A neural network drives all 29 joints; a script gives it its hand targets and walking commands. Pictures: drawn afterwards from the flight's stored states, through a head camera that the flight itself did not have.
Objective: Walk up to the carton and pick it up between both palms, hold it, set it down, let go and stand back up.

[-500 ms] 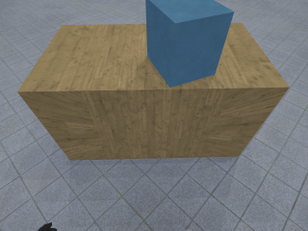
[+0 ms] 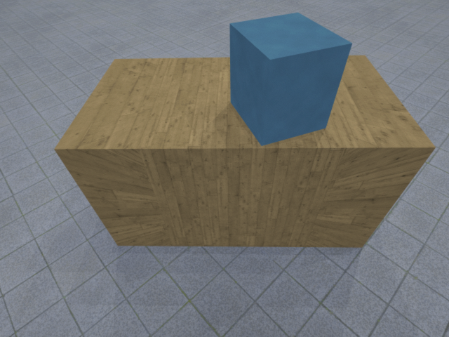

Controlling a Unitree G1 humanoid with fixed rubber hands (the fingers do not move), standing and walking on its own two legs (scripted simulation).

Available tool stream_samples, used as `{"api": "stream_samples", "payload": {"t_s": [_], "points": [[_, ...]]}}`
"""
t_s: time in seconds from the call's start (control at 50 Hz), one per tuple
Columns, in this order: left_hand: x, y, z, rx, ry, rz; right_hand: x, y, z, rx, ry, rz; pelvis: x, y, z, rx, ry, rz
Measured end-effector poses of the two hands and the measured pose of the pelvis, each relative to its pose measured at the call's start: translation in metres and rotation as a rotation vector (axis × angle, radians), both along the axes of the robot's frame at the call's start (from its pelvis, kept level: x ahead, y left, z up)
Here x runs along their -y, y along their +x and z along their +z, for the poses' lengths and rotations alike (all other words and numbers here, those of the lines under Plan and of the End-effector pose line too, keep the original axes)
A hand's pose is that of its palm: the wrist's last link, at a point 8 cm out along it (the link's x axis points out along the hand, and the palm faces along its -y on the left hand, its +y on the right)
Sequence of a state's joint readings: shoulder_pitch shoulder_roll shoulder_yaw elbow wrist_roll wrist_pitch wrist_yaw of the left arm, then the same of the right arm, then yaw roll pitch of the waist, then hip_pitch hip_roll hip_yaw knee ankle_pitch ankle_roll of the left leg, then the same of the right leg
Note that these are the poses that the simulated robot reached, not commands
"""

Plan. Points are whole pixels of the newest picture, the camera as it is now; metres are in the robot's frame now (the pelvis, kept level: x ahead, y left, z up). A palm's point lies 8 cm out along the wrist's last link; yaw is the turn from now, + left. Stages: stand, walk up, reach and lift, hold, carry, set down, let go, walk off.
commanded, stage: walk up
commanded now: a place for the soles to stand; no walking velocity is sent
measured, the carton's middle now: (280, 78) +0.88 -0.15 +0.04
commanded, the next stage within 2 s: none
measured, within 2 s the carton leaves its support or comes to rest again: neither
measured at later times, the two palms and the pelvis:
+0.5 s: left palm out of the picture +0.12 +0.31 -0.08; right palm out of the picture +0.09 -0.32 -0.10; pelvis +0.01 -0.01 +0.01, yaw +0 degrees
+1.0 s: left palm (113, 316) +0.20 +0.24 -0.08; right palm out of the picture +0.10 -0.46 -0.12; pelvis +0.09 -0.10 -0.02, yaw -2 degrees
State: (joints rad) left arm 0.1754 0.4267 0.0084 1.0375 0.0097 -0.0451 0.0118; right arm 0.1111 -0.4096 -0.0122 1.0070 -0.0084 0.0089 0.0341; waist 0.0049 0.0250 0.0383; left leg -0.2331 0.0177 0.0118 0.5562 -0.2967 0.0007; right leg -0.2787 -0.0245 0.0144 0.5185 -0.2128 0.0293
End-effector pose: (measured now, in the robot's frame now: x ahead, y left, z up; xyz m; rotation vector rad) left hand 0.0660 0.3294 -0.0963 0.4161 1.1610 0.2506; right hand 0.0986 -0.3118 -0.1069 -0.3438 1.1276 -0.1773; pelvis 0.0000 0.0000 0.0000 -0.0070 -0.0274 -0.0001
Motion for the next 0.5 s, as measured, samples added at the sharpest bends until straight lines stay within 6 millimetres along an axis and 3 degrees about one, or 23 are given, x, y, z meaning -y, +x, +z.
{"api": "stream_samples", "payload": {"t_s": [0.22,0.34,0.5], "points": [[0.015,0.031,0.006,0.044,-0.009,-0.024,0.011,0.011,0.006,0.001,-0.002,-0.024,0.007,0.007,0.005,0.011,0.01,-0.002],[0.018,0.047,0.009,0.072,-0.017,-0.032,0.013,0.002,0.006,-0.023,-0.006,-0.047,0.007,0.008,0.007,0.013,0.009,-0.002],[0.016,0.052,0.012,0.08,-0.016,-0.029,0.011,-0.011,0.005,-0.053,-0.005,-0.059,0.006,0.008,0.009,0.018,0.009,0.0]]}}
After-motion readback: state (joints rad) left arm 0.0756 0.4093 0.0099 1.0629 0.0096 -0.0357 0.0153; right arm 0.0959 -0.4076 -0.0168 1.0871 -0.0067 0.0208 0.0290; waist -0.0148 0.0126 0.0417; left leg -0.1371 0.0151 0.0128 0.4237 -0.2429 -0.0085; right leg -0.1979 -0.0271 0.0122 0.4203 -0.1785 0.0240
